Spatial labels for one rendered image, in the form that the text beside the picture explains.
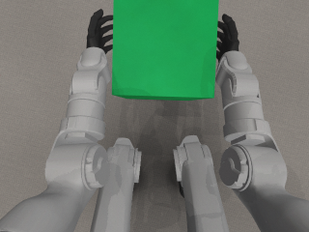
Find robot left hand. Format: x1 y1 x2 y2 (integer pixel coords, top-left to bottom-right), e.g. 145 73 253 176
86 9 114 54

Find robot left forearm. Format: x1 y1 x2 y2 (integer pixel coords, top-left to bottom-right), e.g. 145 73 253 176
44 46 112 178

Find right robot shin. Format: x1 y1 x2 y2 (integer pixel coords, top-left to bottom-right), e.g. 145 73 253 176
179 135 213 186

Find robot right forearm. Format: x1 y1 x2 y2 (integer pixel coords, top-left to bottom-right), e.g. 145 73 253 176
215 50 288 176

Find carton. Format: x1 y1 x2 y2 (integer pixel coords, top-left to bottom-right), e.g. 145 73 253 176
112 0 219 101

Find robot left upper arm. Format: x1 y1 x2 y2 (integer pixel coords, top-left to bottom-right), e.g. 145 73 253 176
0 142 111 232

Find robot left thigh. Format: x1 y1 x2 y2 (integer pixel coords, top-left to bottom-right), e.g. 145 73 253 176
90 144 142 232

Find robot right upper arm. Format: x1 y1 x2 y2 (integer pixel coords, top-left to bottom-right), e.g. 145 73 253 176
218 144 309 232

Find robot right hand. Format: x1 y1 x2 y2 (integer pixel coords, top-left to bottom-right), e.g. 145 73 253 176
216 14 239 63

